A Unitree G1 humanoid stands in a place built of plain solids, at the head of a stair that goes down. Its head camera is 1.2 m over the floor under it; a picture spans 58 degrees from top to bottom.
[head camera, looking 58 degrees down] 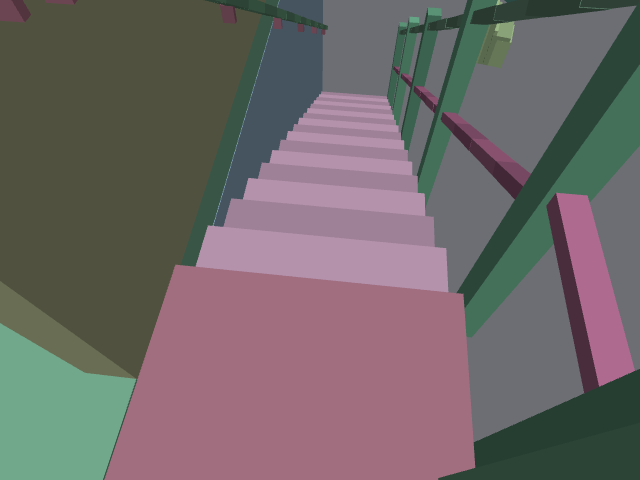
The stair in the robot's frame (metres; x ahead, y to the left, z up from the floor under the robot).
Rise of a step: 0.17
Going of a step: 0.26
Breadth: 0.90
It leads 6 degrees to the right of straight ahead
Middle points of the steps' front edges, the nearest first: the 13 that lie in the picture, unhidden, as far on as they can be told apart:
0.61 0.01 0.00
0.87 -0.02 -0.17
1.13 -0.05 -0.34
1.40 -0.08 -0.51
1.66 -0.11 -0.69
1.92 -0.14 -0.86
2.18 -0.17 -1.03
2.45 -0.20 -1.20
2.71 -0.23 -1.37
2.97 -0.26 -1.54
3.24 -0.29 -1.72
3.50 -0.32 -1.89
3.76 -0.35 -2.06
